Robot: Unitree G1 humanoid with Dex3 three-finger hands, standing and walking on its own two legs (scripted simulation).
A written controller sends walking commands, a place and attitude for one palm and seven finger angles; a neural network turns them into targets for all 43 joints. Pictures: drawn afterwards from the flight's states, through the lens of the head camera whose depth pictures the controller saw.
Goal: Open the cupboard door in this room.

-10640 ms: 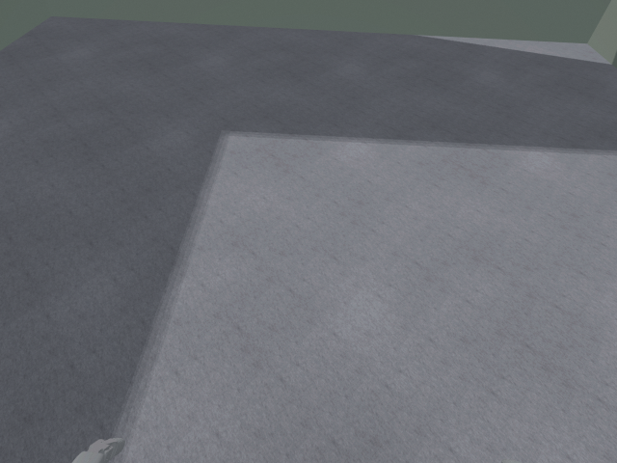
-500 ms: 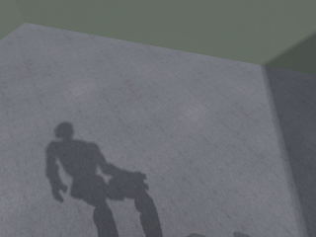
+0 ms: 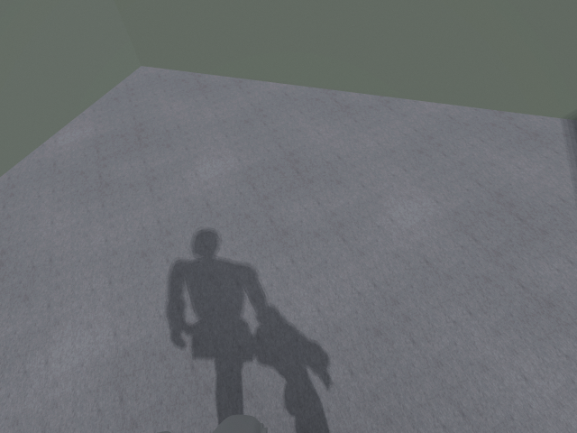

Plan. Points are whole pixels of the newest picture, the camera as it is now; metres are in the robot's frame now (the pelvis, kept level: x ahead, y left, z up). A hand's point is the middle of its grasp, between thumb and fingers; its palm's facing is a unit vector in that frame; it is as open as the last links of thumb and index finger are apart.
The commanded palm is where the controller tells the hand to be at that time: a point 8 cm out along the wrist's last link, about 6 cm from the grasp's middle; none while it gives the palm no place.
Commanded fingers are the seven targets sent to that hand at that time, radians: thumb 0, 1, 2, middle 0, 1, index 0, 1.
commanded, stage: turn or walk to find it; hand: left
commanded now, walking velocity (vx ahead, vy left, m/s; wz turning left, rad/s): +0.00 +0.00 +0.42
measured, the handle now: out of the picture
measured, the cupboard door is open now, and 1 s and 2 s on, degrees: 0 0 0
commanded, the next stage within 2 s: none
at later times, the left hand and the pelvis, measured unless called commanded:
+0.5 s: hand out of the picture -0.04 +0.28 -0.18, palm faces +0.27 -0.94 -0.22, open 7.4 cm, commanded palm none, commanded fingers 0.00 0.90 0.90 -0.20 -0.30 -0.20 -0.30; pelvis -0.03 +0.06 +0.00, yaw +12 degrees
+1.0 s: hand out of the picture -0.02 +0.20 -0.14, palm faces +0.38 -0.88 -0.28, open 7.4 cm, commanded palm none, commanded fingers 0.00 0.90 0.90 -0.20 -0.30 -0.20 -0.30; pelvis -0.05 -0.01 +0.00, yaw +24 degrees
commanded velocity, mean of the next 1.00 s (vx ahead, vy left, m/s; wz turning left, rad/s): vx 0.00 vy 0.00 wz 0.42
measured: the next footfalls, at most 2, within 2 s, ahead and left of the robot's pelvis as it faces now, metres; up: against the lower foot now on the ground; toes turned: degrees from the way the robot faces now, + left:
left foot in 0.32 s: -0.01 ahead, +0.15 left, +0.00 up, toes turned +13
right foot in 0.86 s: +0.02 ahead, -0.08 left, +0.00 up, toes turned +17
